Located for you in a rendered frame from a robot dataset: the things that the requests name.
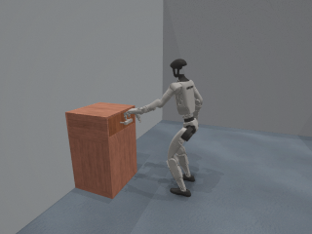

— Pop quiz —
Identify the robot right upper arm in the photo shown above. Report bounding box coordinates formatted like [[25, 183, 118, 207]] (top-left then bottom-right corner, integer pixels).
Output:
[[190, 80, 203, 105]]

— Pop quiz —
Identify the robot left hand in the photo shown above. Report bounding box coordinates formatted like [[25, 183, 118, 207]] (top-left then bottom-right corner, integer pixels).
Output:
[[123, 108, 141, 123]]

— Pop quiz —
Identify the cabinet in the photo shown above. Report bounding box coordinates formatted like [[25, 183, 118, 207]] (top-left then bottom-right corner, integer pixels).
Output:
[[65, 102, 137, 199]]

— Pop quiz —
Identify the handle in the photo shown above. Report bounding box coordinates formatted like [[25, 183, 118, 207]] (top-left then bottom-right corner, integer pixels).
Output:
[[120, 118, 133, 125]]

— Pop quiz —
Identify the left robot forearm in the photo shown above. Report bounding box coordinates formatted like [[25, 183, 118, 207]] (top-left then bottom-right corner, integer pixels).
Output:
[[136, 99, 161, 115]]

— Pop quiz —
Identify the left robot thigh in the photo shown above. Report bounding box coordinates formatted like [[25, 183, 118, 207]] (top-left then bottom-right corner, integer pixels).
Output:
[[168, 126, 193, 164]]

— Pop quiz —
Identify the drawer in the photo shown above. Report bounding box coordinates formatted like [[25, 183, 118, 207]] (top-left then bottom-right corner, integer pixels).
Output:
[[108, 109, 135, 137]]

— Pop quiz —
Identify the right robot forearm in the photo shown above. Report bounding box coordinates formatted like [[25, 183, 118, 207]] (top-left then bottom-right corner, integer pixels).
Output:
[[193, 102, 203, 120]]

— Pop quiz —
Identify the robot left upper arm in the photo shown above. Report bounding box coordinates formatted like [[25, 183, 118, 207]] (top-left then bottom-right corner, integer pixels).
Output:
[[157, 82, 182, 108]]

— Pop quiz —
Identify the robot left foot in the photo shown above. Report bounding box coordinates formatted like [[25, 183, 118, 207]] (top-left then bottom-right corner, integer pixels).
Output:
[[170, 187, 191, 197]]

